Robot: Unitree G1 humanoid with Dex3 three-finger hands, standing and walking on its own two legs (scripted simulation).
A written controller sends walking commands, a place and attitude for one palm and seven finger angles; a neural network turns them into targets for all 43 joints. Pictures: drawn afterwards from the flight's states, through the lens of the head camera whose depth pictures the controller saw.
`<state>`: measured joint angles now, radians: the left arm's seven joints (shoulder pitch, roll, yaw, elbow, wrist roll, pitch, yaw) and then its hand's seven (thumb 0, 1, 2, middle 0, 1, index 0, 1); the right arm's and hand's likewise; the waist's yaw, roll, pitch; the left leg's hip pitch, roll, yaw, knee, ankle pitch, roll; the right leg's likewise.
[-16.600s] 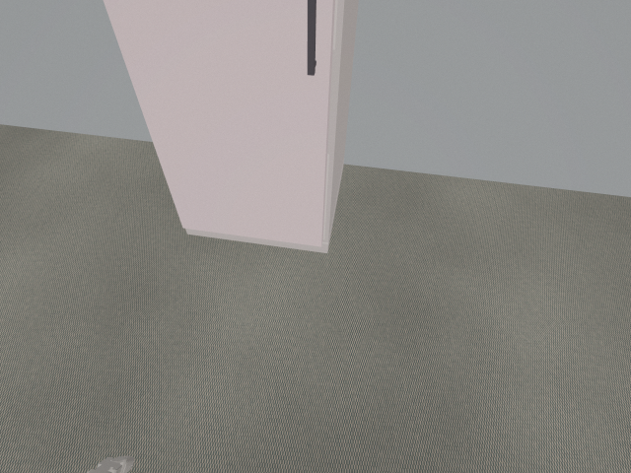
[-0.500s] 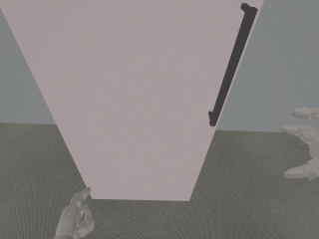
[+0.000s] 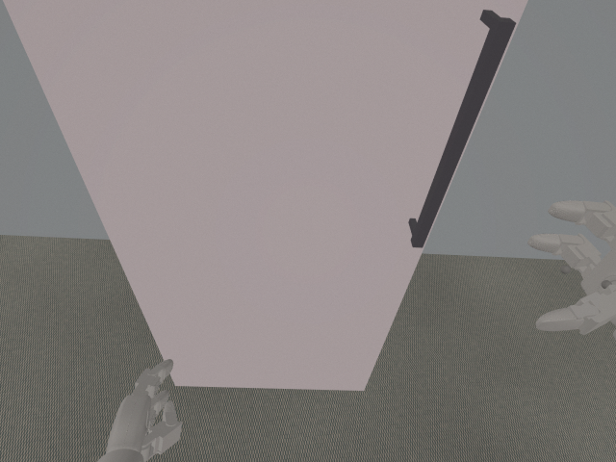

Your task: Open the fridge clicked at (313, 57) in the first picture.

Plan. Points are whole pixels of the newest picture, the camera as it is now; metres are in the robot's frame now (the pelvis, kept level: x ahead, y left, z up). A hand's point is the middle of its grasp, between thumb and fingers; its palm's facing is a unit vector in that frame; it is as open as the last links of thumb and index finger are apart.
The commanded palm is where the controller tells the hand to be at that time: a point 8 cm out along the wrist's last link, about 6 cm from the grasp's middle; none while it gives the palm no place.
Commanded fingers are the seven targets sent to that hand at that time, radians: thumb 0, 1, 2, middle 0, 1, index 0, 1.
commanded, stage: move the hooked fingers beside the handle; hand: right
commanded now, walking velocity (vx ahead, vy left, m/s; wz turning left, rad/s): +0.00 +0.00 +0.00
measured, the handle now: (446, 150) +0.47 -0.17 +0.21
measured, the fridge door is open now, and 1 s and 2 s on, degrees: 0 0 0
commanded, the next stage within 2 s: none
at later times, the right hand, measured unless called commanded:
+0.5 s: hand (528, 243) +0.33 -0.25 +0.17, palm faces +0.06 +1.00 -0.04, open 14.0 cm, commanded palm +0.30 -0.29 +0.18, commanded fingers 0.00 0.50 -0.30 0.30 1.20 0.30 1.20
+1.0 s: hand (497, 220) +0.38 -0.23 +0.17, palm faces +0.05 +1.00 -0.03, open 14.0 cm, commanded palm +0.35 -0.27 +0.17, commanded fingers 0.00 0.50 -0.30 0.30 1.20 0.30 1.20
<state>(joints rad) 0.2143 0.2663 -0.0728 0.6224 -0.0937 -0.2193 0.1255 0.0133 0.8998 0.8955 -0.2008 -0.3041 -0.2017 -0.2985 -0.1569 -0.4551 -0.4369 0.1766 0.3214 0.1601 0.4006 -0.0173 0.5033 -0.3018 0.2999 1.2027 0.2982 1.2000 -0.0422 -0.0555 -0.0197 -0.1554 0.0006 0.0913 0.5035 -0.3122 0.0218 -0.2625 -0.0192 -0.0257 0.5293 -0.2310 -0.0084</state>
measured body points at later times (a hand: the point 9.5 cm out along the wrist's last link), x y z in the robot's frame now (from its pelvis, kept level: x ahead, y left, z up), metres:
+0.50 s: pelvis +0.01 -0.01 +0.00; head -0.01 +0.01 +0.45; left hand +0.18 +0.23 -0.08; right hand +0.32 -0.30 +0.18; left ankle -0.02 +0.10 -0.73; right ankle +0.03 -0.12 -0.74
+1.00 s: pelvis +0.00 -0.01 +0.00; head +0.00 +0.01 +0.45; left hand +0.15 +0.24 -0.09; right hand +0.37 -0.28 +0.17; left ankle -0.02 +0.10 -0.73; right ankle +0.03 -0.12 -0.73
